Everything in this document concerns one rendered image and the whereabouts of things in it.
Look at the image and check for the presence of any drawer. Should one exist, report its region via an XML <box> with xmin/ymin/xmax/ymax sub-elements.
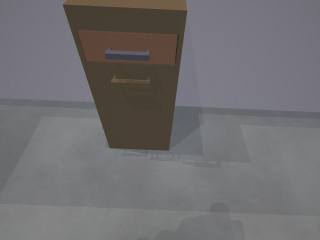
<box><xmin>78</xmin><ymin>30</ymin><xmax>178</xmax><ymax>65</ymax></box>

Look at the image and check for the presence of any handle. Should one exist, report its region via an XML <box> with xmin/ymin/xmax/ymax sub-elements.
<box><xmin>111</xmin><ymin>78</ymin><xmax>150</xmax><ymax>88</ymax></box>
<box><xmin>105</xmin><ymin>47</ymin><xmax>150</xmax><ymax>61</ymax></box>

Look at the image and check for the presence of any cabinet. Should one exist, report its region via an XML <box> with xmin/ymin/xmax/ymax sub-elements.
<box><xmin>63</xmin><ymin>0</ymin><xmax>187</xmax><ymax>151</ymax></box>

